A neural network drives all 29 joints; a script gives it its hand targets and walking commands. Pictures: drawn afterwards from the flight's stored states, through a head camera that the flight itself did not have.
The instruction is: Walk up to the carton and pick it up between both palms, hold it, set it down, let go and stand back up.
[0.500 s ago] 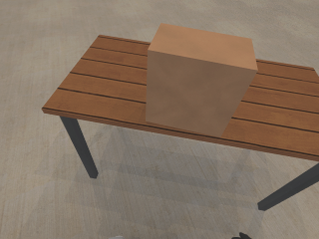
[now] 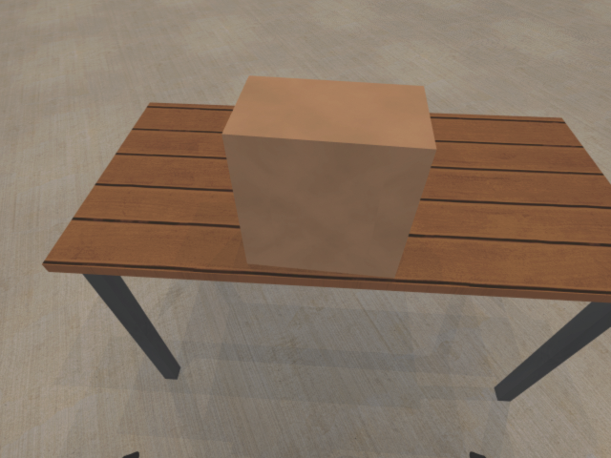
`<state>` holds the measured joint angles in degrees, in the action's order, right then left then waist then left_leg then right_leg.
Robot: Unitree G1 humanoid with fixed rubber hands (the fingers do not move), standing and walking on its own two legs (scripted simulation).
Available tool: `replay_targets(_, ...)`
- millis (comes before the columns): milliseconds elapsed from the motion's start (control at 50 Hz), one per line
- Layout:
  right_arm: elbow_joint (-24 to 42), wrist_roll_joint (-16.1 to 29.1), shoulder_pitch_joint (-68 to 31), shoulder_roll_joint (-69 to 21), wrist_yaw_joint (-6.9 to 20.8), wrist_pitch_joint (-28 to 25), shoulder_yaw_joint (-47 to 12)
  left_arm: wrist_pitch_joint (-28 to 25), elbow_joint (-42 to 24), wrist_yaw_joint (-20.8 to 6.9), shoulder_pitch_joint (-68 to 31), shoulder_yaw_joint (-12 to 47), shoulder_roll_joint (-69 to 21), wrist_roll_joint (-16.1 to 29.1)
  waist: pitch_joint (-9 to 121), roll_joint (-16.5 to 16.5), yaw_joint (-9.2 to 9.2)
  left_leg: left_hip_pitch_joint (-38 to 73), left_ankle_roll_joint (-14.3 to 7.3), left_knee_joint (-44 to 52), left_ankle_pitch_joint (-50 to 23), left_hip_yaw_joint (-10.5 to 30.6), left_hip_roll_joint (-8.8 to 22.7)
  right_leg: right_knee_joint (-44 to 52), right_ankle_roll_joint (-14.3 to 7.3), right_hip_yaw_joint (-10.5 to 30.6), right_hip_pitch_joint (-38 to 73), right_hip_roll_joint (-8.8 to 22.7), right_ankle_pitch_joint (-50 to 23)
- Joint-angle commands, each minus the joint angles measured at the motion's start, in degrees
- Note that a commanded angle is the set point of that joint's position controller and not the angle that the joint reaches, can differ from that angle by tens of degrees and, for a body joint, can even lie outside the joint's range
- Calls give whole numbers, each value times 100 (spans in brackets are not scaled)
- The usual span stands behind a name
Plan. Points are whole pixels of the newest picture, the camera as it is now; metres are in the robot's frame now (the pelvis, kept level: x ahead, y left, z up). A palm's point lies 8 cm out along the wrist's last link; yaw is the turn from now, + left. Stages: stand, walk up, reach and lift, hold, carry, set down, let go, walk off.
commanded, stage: walk up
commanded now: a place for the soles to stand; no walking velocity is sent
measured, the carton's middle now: (326, 183) +0.54 -0.03 +0.06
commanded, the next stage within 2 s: none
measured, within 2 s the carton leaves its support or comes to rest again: neither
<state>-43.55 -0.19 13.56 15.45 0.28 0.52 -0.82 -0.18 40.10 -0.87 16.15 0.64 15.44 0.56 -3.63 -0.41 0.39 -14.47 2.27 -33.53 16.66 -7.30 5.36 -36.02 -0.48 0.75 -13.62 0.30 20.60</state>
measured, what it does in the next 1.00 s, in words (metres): steps on the spot: right foot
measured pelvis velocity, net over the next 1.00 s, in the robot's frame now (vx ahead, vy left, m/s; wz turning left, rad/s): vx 0.08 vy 0.00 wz -0.11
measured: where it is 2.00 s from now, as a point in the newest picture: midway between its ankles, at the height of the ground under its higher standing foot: outside the picture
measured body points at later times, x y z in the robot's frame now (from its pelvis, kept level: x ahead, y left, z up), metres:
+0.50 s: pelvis +0.01 +0.01 -0.01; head +0.01 +0.00 +0.44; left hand +0.08 +0.27 -0.12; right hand +0.06 -0.26 -0.13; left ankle +0.01 +0.14 -0.72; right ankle -0.01 -0.11 -0.73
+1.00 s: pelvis +0.08 +0.00 -0.02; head +0.13 -0.02 +0.42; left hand +0.27 +0.22 -0.13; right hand +0.06 -0.26 -0.16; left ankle +0.03 +0.13 -0.68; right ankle +0.19 -0.11 -0.73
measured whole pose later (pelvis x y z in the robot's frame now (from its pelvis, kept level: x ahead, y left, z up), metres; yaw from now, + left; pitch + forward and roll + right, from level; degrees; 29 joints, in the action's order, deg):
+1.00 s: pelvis +0.08 +0.00 -0.02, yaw -7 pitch -6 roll +0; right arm -43.2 -0.6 22.2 15.8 -1.1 2.8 0.1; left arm 1.3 38.9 0.7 8.1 0.2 13.1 -0.9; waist -11.9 -1.7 2.1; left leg -16.2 0.9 -63.9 35.4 0.5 1.6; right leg -41.9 -3.2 -4.5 -24.3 0.0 12.3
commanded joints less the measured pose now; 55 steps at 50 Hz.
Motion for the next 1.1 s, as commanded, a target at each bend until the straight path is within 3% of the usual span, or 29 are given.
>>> replay_targets(0,553,0,-20,828,-28,-133,214,-110,-473,38,203,-300,902,2,341,106,-64,557,-409,420,-1095,371,292,867,-273,675,-437,484,-1971)
replay_targets(320,488,-18,196,927,-23,-101,220,-94,-406,49,268,-335,897,-26,280,125,-18,643,-449,530,-584,258,356,927,-278,920,-626,299,-1521)
replay_targets(340,462,-202,677,927,39,-153,367,-153,-350,-7,849,-440,898,-138,662,-34,-47,657,-567,325,1632,216,203,901,-552,1343,-497,272,1133)
replay_targets(360,469,-235,617,891,64,-143,409,-150,-289,-31,901,-514,995,-152,249,109,-85,284,-552,267,2506,360,170,1214,-697,1723,-812,350,2567)
replay_targets(400,611,-209,416,706,107,-159,404,-146,-243,-29,811,-596,1095,-135,-543,499,-176,-599,-477,-202,2115,327,-105,1754,-950,2373,-887,589,3001)
replay_targets(420,719,-214,332,597,123,-205,388,-164,-219,-11,897,-629,1177,-149,-740,749,-232,-975,-418,-522,1548,203,-320,2006,-1080,2843,-616,808,2837)
replay_targets(440,774,-231,333,523,120,-264,387,-173,-165,20,899,-648,1226,-185,-847,859,-274,-1341,-394,-599,1180,218,-332,2035,-1198,3126,-292,1013,2342)
replay_targets(480,784,-227,508,494,93,-374,392,-169,-155,57,855,-656,1200,-258,-503,986,-194,-954,-433,-292,920,354,-308,1691,-1189,2945,-197,1041,1552)
replay_targets(500,709,-198,834,507,73,-425,420,-155,-207,53,676,-609,1090,-254,-368,861,10,-260,-509,126,731,485,-320,1360,-1015,2658,-615,836,1524)
replay_targets(520,606,-210,1283,617,53,-484,451,-151,-344,22,298,-519,860,-240,-340,641,314,775,-654,700,798,910,-103,691,-646,1996,-1536,450,1292)
replay_targets(540,470,-237,1802,1095,20,-533,598,-167,-546,-25,-20,-390,399,-180,-478,-397,607,1614,-949,1595,1679,2365,859,-944,-168,802,-2797,-315,921)
replay_targets(560,279,-275,2086,1645,-34,-511,728,-161,-651,9,124,-359,286,-264,-724,-959,565,1745,-1405,2128,1098,3954,2124,-2005,90,93,-3448,-427,1162)
replay_targets(580,190,-298,2077,1508,-87,-463,686,-138,-606,61,170,-421,496,-345,-995,-560,489,1783,-1749,1906,-310,4042,2430,-2499,119,328,-3566,-96,1225)
replay_targets(600,186,-302,2072,1237,-112,-453,579,-167,-536,74,249,-405,496,-345,-964,-297,459,2099,-1838,1496,-2255,3354,2228,-2766,96,380,-3645,11,1125)
replay_targets(620,158,-318,2071,1126,-135,-447,513,-200,-508,58,212,-384,450,-335,-747,-217,456,2178,-1802,1258,-3314,2690,1886,-2717,109,352,-3487,116,1020)
replay_targets(660,189,-324,1779,1107,-165,-440,454,-181,-601,-19,55,-381,384,-290,-495,-311,334,1865,-1676,1289,-3173,1984,1560,-2175,170,285,-2963,280,774)
replay_targets(700,213,-238,1401,1068,-174,-413,412,-124,-659,-74,-47,-331,297,-200,-521,-678,214,1288,-1564,1292,-3349,1438,1258,-1468,184,75,-2259,316,300)
replay_targets(760,395,-138,985,1051,-170,-358,361,-95,-512,-63,218,-332,242,-188,-273,-963,-61,159,-1174,811,-3753,692,891,-555,46,-289,-553,149,-930)
replay_targets(780,449,-105,892,1047,-158,-328,356,-77,-406,-41,446,-372,280,-206,-134,-871,-207,-240,-1021,510,-3530,614,828,-339,-32,-399,104,61,-1432)
replay_targets(820,506,-8,1039,1011,-113,-255,309,-73,-168,15,925,-479,532,-266,203,-273,-418,-649,-704,-484,-2753,505,435,262,-198,-496,1166,-138,-2455)
replay_targets(840,564,56,1367,837,-84,-235,239,-77,-163,57,992,-531,811,-308,480,254,-439,-759,-474,-1263,-2012,362,165,351,-424,-46,1535,256,-3229)
replay_targets(860,640,124,1856,606,-88,-191,158,-82,-284,107,1041,-611,1224,-354,970,1118,-419,-751,-192,-2545,-111,263,-359,793,-1058,1604,1581,1538,-3649)
replay_targets(880,516,131,2111,567,-145,6,173,-22,-316,160,875,-615,1337,-144,1329,1222,-424,-505,-116,-3376,2210,576,-690,1462,-1933,2912,1015,2357,-2711)
replay_targets(900,492,-28,1827,744,-197,157,266,42,-382,220,500,-605,1211,-86,946,899,-422,-507,-155,-3750,2258,946,-414,1892,-1996,3076,235,2378,-1022)
replay_targets(940,478,-84,1590,659,-175,191,289,141,-444,300,-224,-494,1035,-114,211,660,-241,-641,-135,-3550,1988,1038,-273,1988,-1629,2223,-414,1924,-124)
replay_targets(980,396,-64,1759,531,-157,143,310,162,-425,296,-592,-410,883,-173,119,759,-31,-283,-123,-2643,1984,976,-178,1838,-1288,1600,-898,1664,-22)
replay_targets(1020,358,9,1882,545,-124,63,344,175,-388,258,-741,-389,886,-218,326,884,40,-36,-135,-1580,1916,663,-282,1628,-1160,1324,-728,1500,-202)
replay_targets(1060,294,26,2083,663,-98,-24,443,204,-357,236,-974,-399,975,-150,488,750,258,723,-307,-312,468,559,-343,1234,-818,1000,-1060,1369,-282)
replay_targets(1080,384,-14,1997,839,-80,-74,503,200,-353,200,-960,-341,880,-102,397,369,310,824,-449,318,84,947,-184,937,-472,792,-1354,1205,-75)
